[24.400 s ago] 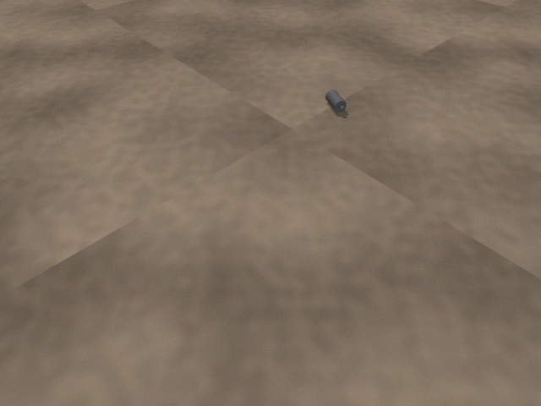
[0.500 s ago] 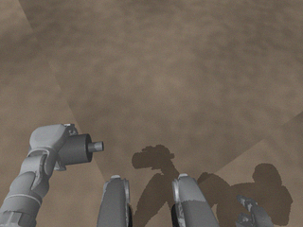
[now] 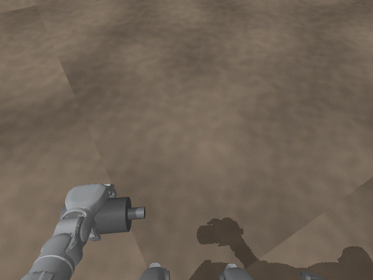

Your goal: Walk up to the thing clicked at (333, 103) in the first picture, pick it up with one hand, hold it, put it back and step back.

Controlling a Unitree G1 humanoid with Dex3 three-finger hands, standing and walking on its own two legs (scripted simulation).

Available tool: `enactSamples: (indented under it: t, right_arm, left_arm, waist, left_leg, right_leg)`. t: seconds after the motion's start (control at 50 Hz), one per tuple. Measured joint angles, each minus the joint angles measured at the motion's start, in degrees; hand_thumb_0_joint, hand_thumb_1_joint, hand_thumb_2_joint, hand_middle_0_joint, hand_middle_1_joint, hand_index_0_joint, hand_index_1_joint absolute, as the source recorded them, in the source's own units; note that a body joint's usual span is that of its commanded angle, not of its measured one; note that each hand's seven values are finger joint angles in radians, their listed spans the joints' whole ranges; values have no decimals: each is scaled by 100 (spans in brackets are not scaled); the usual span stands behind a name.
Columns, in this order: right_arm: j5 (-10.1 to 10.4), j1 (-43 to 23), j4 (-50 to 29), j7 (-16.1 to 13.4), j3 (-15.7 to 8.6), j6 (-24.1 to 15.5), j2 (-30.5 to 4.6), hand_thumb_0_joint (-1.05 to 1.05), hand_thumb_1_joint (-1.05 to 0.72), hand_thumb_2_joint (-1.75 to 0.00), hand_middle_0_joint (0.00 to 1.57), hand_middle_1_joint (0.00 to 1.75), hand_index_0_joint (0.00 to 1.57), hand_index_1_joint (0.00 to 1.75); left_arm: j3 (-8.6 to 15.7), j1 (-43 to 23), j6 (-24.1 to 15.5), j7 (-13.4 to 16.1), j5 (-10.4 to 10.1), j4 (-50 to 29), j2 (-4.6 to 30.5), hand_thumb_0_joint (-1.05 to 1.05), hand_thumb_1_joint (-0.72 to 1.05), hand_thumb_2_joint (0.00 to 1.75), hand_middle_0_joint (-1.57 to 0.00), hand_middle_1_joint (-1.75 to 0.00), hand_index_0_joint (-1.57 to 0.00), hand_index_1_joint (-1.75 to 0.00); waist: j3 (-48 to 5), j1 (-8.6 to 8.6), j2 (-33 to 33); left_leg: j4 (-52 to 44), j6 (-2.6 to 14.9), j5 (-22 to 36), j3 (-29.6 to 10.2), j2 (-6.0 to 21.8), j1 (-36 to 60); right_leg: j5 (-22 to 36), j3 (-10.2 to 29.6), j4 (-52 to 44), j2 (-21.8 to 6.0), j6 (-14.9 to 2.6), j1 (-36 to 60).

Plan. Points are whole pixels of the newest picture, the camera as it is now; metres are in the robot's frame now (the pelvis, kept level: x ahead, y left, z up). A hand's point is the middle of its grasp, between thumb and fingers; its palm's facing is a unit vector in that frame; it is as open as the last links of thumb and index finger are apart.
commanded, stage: lift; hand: left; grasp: from above
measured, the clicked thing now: (106, 215) +0.32 +0.21 -0.12
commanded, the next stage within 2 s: hold in 0.30 s
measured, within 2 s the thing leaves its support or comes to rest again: neither
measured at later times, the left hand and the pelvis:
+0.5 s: hand (93, 200) +0.32 +0.22 -0.03, palm faces -0.45 -0.05 -0.89, open 10.8 cm; pelvis +0.03 +0.00 +0.05, yaw +0 degrees
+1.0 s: hand (94, 191) +0.33 +0.21 +0.00, palm faces -0.47 -0.04 -0.88, open 10.8 cm; pelvis +0.04 -0.01 +0.06, yaw +0 degrees
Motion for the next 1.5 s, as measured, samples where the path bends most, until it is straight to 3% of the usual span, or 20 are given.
enactSamples:
  t: [0.22,0.52,0.64,0.84,1.12,1.5]
  right_arm:
    - [29,57,-47,3,-46,78,20,1,-91,-90,20,30,20,30]
    - [66,-49,-9,-71,-92,133,9,1,-91,-89,20,30,20,30]
    - [85,-81,-12,-69,-114,140,-15,1,-90,-89,20,29,20,30]
    - [109,-61,-164,-60,-131,232,-53,1,-90,-89,20,29,20,30]
    - [100,-124,-167,-45,-122,296,-53,1,-90,-89,20,29,20,30]
    - [141,-240,-251,-78,-75,371,-70,1,-90,-89,20,29,20,30]
  left_arm:
    - [-58,-96,159,-53,-138,241,-165,0,-12,50,-69,-44,-71,-43]
    - [-236,131,203,-92,-65,-31,-249,0,-10,46,-71,-40,-73,-40]
    - [-249,27,264,-233,-160,-5,-242,0,-9,44,-72,-39,-73,-39]
    - [-251,124,171,-580,-155,-192,-226,0,-8,43,-72,-37,-74,-37]
    - [-261,177,197,-549,-101,-323,-240,0,-9,43,-74,-33,-75,-34]
    - [-300,240,116,-840,-134,-518,-206,0,-8,43,-75,-31,-76,-32]
  waist:
    - [139,17,-11]
    - [273,136,-20]
    - [291,145,-16]
    - [337,162,-13]
    - [466,217,10]
    - [541,264,44]
  left_leg:
    - [-1044,-9,339,112,-31,1038]
    - [-1904,-25,574,179,-91,1942]
    - [-2165,-35,640,190,-95,2242]
    - [-2481,-43,719,233,-93,2604]
    - [-2791,-59,878,213,-100,2901]
    - [-3084,-49,1081,230,-115,3222]
  right_leg:
    - [337,81,-984,-39,-12,974]
    - [545,123,-1770,-102,-23,1828]
    - [612,128,-2024,-106,-32,2120]
    - [691,164,-2312,-105,-45,2450]
    - [830,139,-2597,-109,-61,2744]
    - [1030,153,-2875,-122,-59,3053]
